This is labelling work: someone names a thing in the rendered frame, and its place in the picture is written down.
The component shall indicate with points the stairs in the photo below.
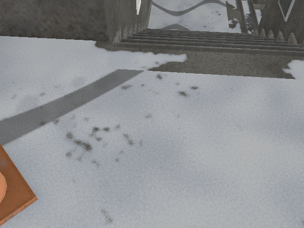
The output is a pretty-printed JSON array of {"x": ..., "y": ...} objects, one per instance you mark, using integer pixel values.
[
  {"x": 214, "y": 39},
  {"x": 252, "y": 15}
]

